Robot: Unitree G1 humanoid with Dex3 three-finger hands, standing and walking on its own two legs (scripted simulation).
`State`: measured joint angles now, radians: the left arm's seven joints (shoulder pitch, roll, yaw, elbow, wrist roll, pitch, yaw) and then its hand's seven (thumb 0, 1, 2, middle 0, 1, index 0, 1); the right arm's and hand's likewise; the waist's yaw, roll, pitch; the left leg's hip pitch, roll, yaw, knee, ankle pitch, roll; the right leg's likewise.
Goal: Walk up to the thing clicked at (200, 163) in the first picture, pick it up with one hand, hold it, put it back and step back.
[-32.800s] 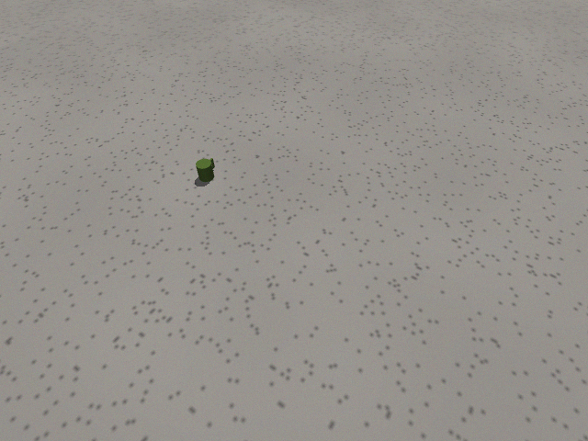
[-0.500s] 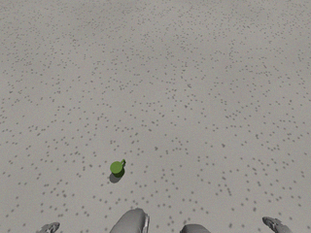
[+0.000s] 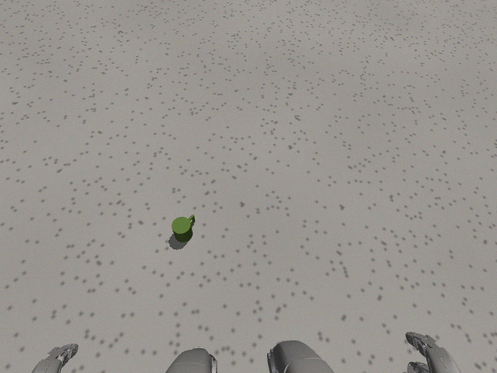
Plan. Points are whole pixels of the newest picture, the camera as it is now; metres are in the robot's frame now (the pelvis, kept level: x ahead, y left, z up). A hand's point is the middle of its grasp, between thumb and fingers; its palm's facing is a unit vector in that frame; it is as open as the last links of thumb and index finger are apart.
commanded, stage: step back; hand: left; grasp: from above
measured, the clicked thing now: (185, 226) +0.67 +0.24 -0.72
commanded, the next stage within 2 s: stand in 2.00 s
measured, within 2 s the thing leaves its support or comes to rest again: neither
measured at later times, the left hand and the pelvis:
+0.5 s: hand out of the picture -0.05 +0.25 -0.15, palm faces +0.05 -0.91 -0.41, open 7.4 cm; pelvis -0.18 -0.02 -0.01, yaw +3 degrees
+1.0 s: hand out of the picture -0.29 +0.21 -0.14, palm faces +0.02 -0.90 -0.44, open 7.4 cm; pelvis -0.35 -0.07 -0.01, yaw +1 degrees
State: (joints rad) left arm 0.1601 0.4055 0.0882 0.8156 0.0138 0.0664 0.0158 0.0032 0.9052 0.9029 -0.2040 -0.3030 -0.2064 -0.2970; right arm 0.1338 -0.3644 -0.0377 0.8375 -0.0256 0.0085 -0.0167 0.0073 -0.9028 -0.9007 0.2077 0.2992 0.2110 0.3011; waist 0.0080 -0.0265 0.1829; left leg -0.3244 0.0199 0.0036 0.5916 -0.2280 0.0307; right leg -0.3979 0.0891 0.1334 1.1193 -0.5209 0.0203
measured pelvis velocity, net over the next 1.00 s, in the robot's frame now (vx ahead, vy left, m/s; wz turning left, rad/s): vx -0.35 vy -0.07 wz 0.02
